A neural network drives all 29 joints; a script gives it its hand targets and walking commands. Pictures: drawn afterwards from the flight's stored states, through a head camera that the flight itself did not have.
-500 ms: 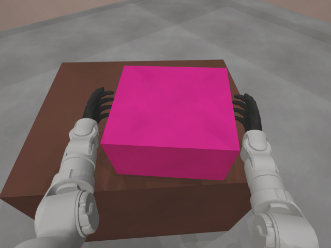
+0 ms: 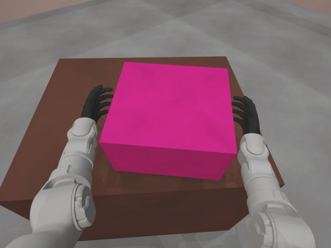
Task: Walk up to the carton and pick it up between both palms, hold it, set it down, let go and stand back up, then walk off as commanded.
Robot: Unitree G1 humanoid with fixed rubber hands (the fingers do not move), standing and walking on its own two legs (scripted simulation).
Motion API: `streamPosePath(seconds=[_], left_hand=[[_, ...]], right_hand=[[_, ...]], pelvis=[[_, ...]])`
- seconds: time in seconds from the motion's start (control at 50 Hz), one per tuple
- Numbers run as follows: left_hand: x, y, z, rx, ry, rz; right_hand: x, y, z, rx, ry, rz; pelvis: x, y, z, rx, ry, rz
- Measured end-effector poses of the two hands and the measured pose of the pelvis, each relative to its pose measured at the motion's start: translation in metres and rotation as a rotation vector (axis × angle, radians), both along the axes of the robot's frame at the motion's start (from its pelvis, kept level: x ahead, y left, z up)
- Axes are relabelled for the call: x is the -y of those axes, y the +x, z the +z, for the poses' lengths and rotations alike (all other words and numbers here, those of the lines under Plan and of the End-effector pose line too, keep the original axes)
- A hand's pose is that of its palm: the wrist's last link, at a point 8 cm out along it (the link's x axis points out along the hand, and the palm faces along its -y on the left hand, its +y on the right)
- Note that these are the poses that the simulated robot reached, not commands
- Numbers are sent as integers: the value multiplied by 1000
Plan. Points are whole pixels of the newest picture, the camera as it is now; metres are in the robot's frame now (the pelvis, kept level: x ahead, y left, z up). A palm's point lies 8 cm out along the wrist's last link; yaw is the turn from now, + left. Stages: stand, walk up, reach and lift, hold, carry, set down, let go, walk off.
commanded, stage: set down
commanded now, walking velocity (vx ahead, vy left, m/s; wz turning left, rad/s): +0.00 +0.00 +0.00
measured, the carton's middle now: (170, 119) +0.47 -0.01 +0.02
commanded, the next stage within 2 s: none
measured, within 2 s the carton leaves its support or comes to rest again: rests again in 0.86 s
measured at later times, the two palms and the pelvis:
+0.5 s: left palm (94, 124) +0.42 +0.20 +0.05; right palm (243, 138) +0.38 -0.19 +0.04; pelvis +0.00 +0.00 +0.00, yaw +0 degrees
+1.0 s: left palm (93, 128) +0.42 +0.21 +0.04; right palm (239, 140) +0.38 -0.19 +0.03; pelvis -0.01 +0.00 -0.01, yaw +0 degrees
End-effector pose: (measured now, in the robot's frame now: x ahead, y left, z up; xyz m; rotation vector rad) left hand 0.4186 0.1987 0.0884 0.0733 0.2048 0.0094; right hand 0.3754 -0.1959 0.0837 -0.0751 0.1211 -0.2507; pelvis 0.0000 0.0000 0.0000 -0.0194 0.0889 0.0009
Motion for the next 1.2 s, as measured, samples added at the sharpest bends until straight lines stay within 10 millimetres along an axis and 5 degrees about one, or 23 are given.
streamPosePath(seconds=[0.18,0.38,0.58,0.76,0.92,1.2], left_hand=[[1,-2,-32,-93,-5,-7],[0,10,-17,-3,-23,-2],[-2,2,-49,-87,-33,0],[-3,8,-33,2,-44,3],[-7,2,-53,-56,-42,15],[-7,-1,-51,-32,-43,13]], right_hand=[[1,-4,-34,-107,9,-3],[0,7,-22,-22,16,-4],[-1,-1,-55,-127,18,-4],[-3,6,-42,-42,23,-7],[-6,4,-56,-85,27,5],[-6,2,-55,-62,21,5]], pelvis=[[1,-3,0,-15,2,0],[3,2,-1,-92,3,0],[2,-6,-2,-103,5,1],[2,-4,-4,-162,4,1],[3,-11,-4,-154,6,2],[2,-14,-6,-175,5,2]])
